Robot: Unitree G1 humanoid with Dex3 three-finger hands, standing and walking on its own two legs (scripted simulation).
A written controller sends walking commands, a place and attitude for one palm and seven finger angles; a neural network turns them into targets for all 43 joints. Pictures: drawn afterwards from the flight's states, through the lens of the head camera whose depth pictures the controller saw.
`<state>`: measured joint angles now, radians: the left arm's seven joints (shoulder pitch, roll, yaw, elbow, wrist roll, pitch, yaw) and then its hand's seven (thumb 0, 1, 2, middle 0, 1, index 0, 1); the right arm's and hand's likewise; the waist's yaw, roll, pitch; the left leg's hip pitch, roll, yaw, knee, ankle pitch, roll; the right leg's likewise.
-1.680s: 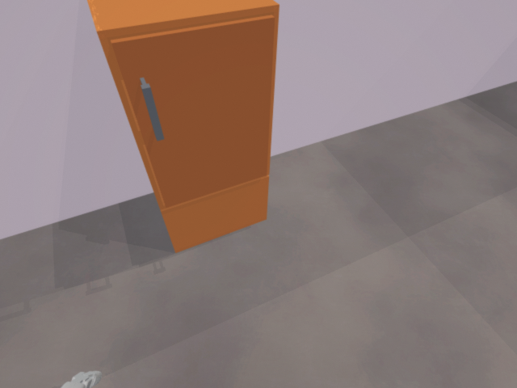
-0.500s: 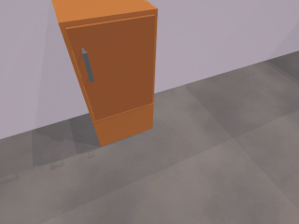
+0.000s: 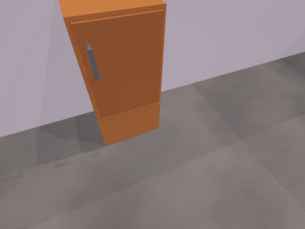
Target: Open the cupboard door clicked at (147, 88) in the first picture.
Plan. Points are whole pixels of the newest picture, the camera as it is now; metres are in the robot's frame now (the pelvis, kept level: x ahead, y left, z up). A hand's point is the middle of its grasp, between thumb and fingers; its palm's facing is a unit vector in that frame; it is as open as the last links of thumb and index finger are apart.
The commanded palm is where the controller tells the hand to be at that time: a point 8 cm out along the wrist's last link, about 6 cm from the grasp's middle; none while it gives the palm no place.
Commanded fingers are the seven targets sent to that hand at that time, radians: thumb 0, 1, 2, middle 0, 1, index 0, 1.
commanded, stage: turn to face it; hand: left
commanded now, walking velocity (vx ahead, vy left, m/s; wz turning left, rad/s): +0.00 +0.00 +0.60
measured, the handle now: (92, 62) +0.79 +0.32 -0.01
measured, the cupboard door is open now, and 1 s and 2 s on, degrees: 0 0 0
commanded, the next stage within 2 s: take the last steps up to it in 0.68 s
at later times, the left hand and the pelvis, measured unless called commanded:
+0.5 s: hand out of the picture -0.01 +0.25 -0.18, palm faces +0.25 -0.94 -0.24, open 7.4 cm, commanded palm none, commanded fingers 0.00 0.90 0.90 -0.20 -0.30 -0.20 -0.30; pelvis -0.02 +0.03 +0.00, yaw +15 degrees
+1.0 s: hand out of the picture -0.09 +0.16 -0.18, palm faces +0.44 -0.88 -0.19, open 7.4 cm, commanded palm none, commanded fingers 0.00 0.90 0.90 -0.20 -0.30 -0.20 -0.30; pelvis -0.01 +0.00 -0.01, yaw +23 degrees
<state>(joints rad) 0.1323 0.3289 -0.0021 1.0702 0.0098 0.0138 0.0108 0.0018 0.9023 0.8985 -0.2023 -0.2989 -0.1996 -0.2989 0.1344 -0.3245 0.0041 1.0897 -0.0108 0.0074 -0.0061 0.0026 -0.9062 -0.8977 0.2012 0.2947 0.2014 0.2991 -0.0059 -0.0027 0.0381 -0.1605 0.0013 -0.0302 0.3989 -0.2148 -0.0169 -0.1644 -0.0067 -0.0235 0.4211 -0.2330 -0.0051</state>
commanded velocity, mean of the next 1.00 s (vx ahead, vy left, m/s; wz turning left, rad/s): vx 0.07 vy -0.04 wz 0.26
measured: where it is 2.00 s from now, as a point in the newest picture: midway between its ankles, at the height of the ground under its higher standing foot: (156, 216)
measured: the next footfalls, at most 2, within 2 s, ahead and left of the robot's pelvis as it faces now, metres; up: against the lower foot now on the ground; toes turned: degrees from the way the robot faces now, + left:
right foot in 0.68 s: +0.04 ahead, -0.10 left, +0.00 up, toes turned +17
left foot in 1.04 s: -0.05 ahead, +0.14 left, +0.00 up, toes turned +28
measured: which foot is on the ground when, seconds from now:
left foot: down 0.00-0.68, up 0.70-1.00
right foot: down 0.00-0.24, up 0.26-0.66, down 0.68-1.00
